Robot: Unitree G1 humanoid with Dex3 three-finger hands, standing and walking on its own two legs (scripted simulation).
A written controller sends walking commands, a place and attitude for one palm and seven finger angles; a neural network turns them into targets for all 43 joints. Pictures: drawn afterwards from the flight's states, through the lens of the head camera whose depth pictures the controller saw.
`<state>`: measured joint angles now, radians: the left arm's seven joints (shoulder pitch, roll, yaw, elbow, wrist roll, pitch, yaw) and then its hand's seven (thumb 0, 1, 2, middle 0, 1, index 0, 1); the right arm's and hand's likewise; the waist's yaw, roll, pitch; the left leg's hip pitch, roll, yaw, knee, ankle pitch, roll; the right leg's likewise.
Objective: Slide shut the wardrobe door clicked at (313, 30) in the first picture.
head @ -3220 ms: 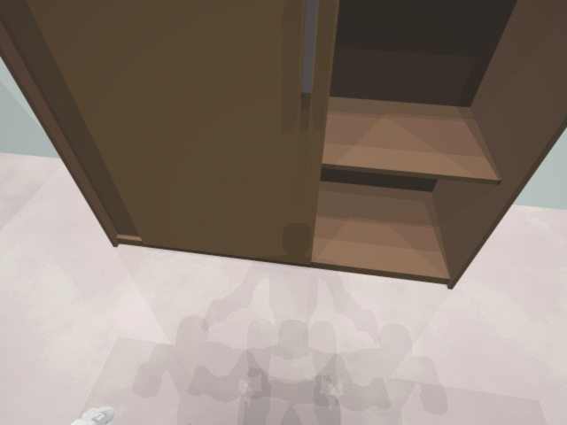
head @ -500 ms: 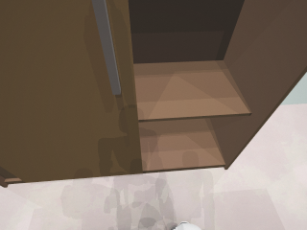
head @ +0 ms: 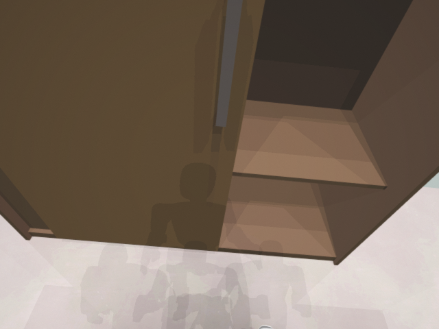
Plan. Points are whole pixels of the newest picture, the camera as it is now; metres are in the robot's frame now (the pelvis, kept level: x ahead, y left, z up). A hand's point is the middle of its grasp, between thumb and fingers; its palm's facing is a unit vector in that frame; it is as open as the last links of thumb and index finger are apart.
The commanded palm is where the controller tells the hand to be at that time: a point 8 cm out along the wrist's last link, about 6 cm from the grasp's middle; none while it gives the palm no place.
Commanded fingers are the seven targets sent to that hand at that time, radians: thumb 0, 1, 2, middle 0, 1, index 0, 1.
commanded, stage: come to a stop and stand still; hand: left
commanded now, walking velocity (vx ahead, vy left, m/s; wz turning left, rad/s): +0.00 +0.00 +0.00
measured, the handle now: (228, 53) +0.54 +0.05 +0.24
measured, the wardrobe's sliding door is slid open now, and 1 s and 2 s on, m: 0.57 0.57 0.57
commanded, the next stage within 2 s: look again from close up in 0.90 s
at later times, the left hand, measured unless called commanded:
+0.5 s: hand out of the picture -0.06 +0.18 -0.15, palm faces +0.01 -0.98 -0.20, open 7.4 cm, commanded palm none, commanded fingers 0.00 0.90 0.90 -0.20 -0.30 -0.20 -0.30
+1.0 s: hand out of the picture -0.10 +0.15 -0.16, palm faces +0.02 -0.99 -0.17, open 7.4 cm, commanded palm none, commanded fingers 0.00 0.90 0.90 -0.20 -0.30 -0.20 -0.30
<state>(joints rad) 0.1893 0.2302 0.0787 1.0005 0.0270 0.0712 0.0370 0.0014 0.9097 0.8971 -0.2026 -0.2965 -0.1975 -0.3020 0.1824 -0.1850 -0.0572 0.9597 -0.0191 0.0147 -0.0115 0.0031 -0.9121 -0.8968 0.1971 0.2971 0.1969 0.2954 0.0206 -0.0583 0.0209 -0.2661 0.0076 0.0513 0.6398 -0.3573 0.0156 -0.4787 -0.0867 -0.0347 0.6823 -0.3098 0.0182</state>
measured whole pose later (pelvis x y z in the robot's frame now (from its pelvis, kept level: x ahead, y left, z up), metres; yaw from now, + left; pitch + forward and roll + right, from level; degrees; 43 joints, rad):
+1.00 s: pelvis -0.05 +0.00 +0.02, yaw +0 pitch -1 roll +0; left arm 0.37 0.09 -0.01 1.16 0.02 -0.02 0.06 0.00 0.91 0.90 -0.20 -0.30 -0.20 -0.30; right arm 0.34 -0.12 0.01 1.15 0.00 0.00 -0.03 0.01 -0.91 -0.90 0.20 0.30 0.20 0.30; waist -0.01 0.02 0.02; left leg -0.26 0.00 0.06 0.43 -0.16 0.03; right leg -0.13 0.05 -0.04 0.40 -0.27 -0.05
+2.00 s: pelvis -0.06 +0.03 +0.02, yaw +0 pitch -1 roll -1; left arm 0.40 0.13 -0.02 1.09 0.02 -0.01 0.04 0.00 0.91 0.90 -0.20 -0.30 -0.20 -0.30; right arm 0.31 -0.14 0.02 1.11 -0.01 -0.01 -0.02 0.01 -0.92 -0.90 0.20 0.30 0.20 0.30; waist 0.00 -0.02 -0.01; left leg -0.28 -0.04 0.06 0.43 -0.14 0.07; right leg -0.16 0.01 -0.05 0.44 -0.27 -0.02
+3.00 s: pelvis -0.06 +0.02 +0.02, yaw +1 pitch -1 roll +0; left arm 0.40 0.11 -0.01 1.10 0.02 -0.02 0.04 0.00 0.91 0.90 -0.20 -0.30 -0.20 -0.30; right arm 0.33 -0.12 0.01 1.12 -0.01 -0.01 -0.03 0.01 -0.91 -0.90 0.20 0.30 0.20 0.30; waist 0.00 -0.02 -0.01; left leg -0.27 -0.03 0.06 0.41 -0.13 0.05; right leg -0.16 0.02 -0.05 0.42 -0.26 -0.03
